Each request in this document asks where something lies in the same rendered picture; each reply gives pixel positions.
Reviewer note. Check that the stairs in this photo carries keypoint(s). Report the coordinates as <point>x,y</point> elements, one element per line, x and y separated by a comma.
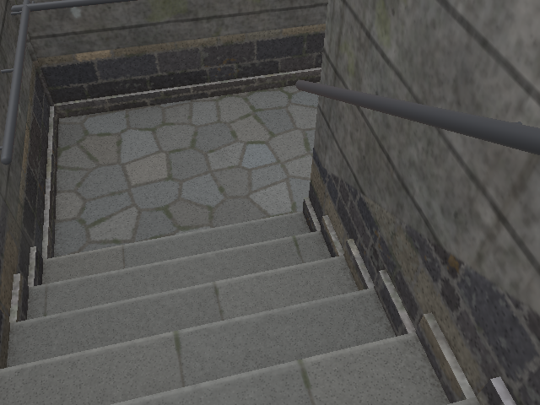
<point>254,313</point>

